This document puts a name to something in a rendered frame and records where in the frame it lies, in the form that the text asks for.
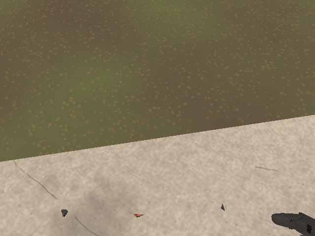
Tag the right robot hand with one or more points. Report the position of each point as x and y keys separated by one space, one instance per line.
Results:
x=300 y=222

